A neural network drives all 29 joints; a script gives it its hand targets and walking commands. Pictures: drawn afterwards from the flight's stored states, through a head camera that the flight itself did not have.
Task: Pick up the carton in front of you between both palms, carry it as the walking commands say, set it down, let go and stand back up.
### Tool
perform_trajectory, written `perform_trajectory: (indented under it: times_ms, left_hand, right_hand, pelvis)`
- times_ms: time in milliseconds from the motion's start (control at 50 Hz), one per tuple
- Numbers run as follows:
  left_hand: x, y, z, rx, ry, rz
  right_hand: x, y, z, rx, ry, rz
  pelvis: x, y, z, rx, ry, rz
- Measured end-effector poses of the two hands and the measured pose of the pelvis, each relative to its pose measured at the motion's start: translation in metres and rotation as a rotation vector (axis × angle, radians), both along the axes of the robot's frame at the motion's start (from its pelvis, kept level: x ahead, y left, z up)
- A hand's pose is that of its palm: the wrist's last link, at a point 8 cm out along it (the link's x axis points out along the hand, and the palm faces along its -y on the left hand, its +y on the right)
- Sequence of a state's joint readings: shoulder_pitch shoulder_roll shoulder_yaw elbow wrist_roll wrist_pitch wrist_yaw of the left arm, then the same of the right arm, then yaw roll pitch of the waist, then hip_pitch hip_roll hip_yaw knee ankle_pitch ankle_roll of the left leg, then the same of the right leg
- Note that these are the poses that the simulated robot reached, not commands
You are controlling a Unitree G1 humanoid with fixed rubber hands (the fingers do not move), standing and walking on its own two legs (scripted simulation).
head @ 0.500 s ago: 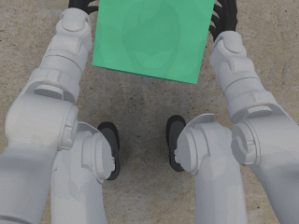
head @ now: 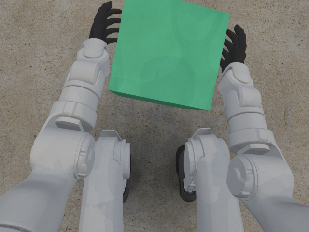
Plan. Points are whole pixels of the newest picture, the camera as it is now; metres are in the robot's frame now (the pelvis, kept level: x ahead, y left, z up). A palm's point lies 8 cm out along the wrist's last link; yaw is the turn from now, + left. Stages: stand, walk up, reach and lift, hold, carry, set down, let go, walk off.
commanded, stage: reach and lift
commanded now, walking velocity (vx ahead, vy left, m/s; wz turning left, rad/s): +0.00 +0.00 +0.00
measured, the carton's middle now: (161, 64) +0.50 -0.01 -0.17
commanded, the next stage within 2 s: none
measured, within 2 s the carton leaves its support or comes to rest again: neither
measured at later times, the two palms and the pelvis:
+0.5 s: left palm (65, 17) +0.49 +0.14 +0.07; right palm (288, 42) +0.46 -0.16 +0.08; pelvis +0.02 +0.00 +0.13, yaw +1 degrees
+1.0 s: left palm out of the picture +0.44 +0.15 +0.24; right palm out of the picture +0.43 -0.15 +0.24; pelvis +0.07 +0.00 +0.27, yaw +2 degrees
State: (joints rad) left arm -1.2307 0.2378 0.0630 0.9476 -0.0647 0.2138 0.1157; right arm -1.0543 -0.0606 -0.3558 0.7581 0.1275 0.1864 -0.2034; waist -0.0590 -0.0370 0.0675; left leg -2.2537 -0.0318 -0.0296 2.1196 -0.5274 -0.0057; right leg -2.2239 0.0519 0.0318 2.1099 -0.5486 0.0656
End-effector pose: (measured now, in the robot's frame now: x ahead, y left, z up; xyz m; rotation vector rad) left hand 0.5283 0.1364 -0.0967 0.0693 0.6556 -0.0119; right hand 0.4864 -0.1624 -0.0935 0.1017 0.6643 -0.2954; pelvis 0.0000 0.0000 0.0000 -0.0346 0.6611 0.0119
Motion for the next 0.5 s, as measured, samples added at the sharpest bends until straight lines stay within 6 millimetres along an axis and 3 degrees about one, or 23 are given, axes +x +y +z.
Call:
perform_trajectory:
  times_ms: [80,180,500]
  left_hand:
    - [-0.009,0.003,0.044,-0.016,0.016,0.027]
    - [-0.019,0.001,0.085,-0.014,0.037,0.038]
    - [-0.043,0.006,0.169,-0.031,0.017,0.090]
  right_hand:
    - [-0.008,0.004,0.041,0.008,0.007,0.021]
    - [-0.016,0.001,0.081,-0.004,0.027,0.033]
    - [-0.024,0.006,0.172,-0.006,0.005,0.067]
  pelvis:
    - [0.000,-0.001,0.022,-0.006,0.024,0.014]
    - [0.000,-0.002,0.052,-0.007,0.050,0.023]
    - [0.016,-0.005,0.127,0.010,0.053,0.015]
